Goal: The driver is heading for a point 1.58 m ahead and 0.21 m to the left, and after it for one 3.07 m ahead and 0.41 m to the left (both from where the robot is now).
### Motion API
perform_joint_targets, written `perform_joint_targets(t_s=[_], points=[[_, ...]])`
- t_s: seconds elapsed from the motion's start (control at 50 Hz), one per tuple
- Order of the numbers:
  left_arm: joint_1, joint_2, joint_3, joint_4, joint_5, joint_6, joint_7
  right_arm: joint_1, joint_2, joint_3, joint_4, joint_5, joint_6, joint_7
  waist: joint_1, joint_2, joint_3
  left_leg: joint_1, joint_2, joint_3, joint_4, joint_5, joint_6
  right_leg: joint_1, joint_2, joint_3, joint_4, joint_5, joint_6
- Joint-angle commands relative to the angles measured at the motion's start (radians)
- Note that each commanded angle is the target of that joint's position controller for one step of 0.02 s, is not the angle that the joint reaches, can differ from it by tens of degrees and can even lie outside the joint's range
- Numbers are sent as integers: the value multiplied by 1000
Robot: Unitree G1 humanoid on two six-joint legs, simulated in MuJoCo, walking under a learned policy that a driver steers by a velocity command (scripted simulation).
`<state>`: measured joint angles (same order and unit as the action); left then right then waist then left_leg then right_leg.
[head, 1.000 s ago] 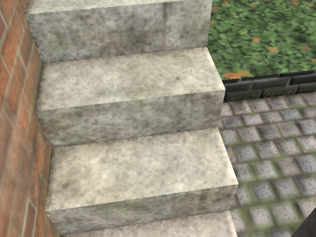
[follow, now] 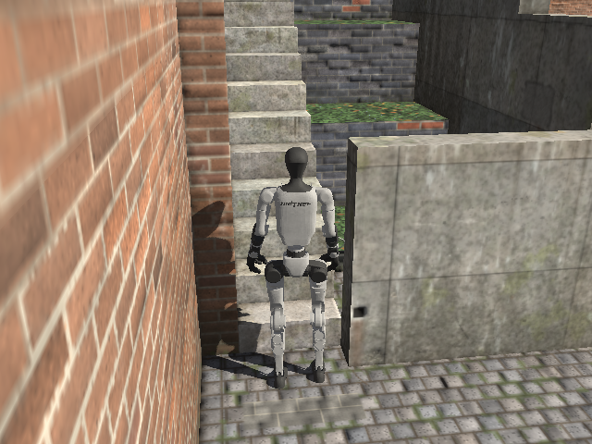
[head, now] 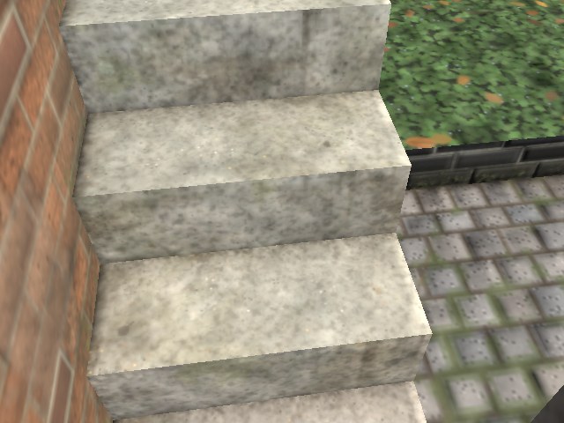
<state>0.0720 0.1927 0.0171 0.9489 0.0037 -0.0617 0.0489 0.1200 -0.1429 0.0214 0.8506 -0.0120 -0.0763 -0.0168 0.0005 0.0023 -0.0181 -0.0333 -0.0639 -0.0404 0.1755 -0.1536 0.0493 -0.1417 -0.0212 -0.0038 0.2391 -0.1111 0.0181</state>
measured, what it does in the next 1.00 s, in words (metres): stands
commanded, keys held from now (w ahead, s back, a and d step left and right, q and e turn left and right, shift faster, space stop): w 1.00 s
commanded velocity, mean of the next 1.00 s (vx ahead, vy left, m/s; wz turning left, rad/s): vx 0.50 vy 0.00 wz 0.00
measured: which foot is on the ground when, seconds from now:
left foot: down 0.00-1.00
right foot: down 0.00-1.00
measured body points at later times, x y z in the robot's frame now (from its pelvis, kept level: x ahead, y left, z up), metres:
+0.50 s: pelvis +0.00 +0.00 +0.00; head +0.00 +0.00 +0.45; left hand +0.15 +0.24 -0.12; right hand +0.15 -0.21 -0.12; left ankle -0.04 +0.09 -0.75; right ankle +0.01 -0.13 -0.75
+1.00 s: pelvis +0.00 +0.00 +0.00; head +0.00 +0.00 +0.45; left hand +0.15 +0.24 -0.12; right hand +0.15 -0.21 -0.12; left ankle -0.04 +0.09 -0.75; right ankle +0.01 -0.13 -0.75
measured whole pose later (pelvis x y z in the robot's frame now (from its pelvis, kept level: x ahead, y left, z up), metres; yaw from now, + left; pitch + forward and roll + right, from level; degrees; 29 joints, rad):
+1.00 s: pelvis +0.00 +0.00 +0.00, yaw +0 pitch +1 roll +0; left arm 0.07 0.20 0.02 0.95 0.01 -0.06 0.04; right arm 0.12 -0.14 0.02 0.85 -0.01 -0.07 0.00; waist 0.00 0.01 -0.02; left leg -0.03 -0.06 -0.04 0.17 -0.15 0.04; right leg -0.14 -0.02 0.01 0.23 -0.10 0.02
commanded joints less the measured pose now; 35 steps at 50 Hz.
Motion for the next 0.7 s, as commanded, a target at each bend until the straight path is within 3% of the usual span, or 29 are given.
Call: perform_joint_targets(t_s=[0.02,0.12,0.14,0.26,0.28,0.32,0.34,0.4,0.42,0.52,0.54,0.58,0.6,0.7], points=[[-59,97,18,-60,0,-13,2,-49,-68,-14,-68,0,-15,-1,0,10,-67,-3,157,-95,-5,223,-23,47,-104,81,-6,173,-17],[-60,99,18,-57,1,-13,1,-49,-70,-13,-68,0,-15,-1,0,10,-66,-6,157,-94,-6,215,-25,50,-104,83,-9,174,-18],[-55,104,19,-60,2,-8,-11,-57,-42,-5,-70,3,-11,14,-5,65,-60,-25,155,-73,-13,220,-38,56,-114,93,-19,171,-12],[-58,106,23,-65,2,-6,-17,-47,-59,-10,-70,1,-11,19,-9,4,-71,-30,155,-76,-13,196,-36,66,-110,91,-19,166,-11],[-64,101,22,-62,0,-11,-4,-42,-87,-18,-68,-2,-15,3,-3,-52,-77,-13,156,-97,-8,189,-23,62,-99,79,-9,170,-16],[-59,95,18,-59,-3,-14,1,-53,-79,-16,-70,-2,-17,-3,2,-18,-72,-9,159,-97,-11,185,-22,51,-100,82,-11,164,-17],[-54,102,19,-61,-1,-8,-11,-62,-44,-6,-74,1,-14,13,-3,49,-63,-30,157,-74,-18,198,-36,57,-112,95,-20,163,-12],[-65,108,24,-69,2,-6,-16,-42,-48,-8,-63,4,-13,19,-7,20,-71,-37,152,-75,-17,184,-37,73,-109,92,-16,161,-11],[-72,102,23,-66,0,-13,-4,-39,-81,-18,-61,1,-16,3,-2,-44,-73,-19,154,-98,-15,175,-24,66,-99,83,-9,165,-16],[-62,102,19,-59,2,-14,1,-50,-65,-13,-65,1,-18,-1,3,21,-67,-10,159,-94,-12,213,-26,53,-101,85,-6,171,-18],[-57,107,20,-62,3,-8,-11,-55,-37,-5,-67,3,-14,15,-3,75,-62,-25,157,-71,-16,224,-39,57,-112,94,-16,167,-11],[-64,112,23,-67,6,-6,-17,-42,-46,-8,-63,5,-12,21,-9,41,-68,-28,156,-72,-12,224,-39,64,-110,91,-12,169,-9],[-70,106,22,-64,4,-12,-5,-35,-81,-17,-61,1,-14,5,-4,-25,-74,-8,157,-94,-7,215,-26,57,-98,81,-5,172,-14],[-63,102,18,-57,1,-13,1,-52,-70,-12,-67,1,-16,-1,1,20,-67,-6,161,-95,-12,211,-26,49,-101,86,-8,169,-16]])
Velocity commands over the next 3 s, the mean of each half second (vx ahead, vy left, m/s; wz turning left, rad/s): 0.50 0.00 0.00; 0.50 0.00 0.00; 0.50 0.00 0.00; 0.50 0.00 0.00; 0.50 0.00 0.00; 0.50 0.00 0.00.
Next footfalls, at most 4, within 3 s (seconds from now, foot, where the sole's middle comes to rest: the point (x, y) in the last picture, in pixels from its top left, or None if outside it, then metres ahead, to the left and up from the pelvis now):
none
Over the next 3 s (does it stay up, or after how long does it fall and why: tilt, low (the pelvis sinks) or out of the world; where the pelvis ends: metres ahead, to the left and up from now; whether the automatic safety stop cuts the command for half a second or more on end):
stays up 0.00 0.00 0.00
